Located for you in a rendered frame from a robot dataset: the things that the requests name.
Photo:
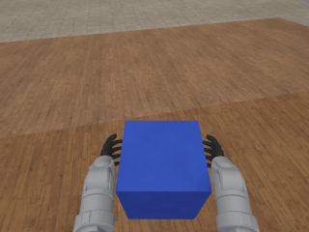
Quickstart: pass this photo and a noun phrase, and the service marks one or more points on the robot right forearm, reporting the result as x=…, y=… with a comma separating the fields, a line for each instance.
x=233, y=208

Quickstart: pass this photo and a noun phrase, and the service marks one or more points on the robot left forearm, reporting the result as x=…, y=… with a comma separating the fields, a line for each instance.
x=96, y=209

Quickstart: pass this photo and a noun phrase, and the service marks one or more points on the carton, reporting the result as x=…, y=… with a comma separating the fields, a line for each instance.
x=163, y=171

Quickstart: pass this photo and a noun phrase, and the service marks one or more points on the robot left hand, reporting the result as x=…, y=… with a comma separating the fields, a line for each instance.
x=107, y=149

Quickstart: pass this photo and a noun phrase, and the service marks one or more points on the robot right hand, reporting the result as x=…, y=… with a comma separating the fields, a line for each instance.
x=215, y=150

